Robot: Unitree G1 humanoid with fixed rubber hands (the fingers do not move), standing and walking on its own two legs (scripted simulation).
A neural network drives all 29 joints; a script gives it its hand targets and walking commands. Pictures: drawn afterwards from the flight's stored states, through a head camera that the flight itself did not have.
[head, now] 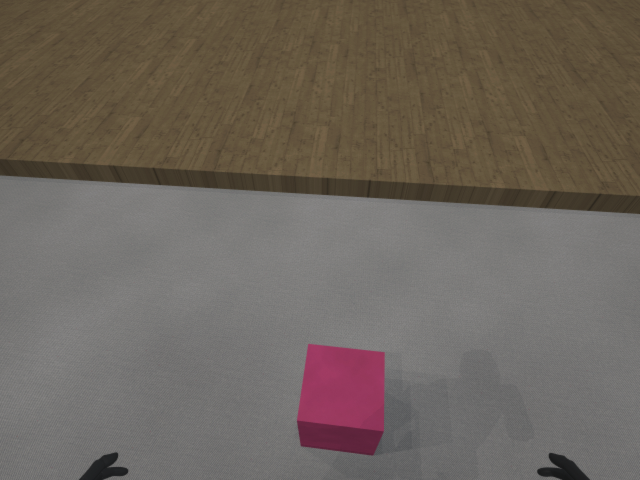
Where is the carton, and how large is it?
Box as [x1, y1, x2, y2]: [297, 344, 384, 455]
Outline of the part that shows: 308,344 297,416 297,424 301,445 372,455 383,431 384,352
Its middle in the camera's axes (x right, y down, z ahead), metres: +0.06 +0.47 +1.09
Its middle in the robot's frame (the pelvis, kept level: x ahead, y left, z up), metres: +0.42 -0.04 -0.66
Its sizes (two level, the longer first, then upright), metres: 0.210 0.200 0.250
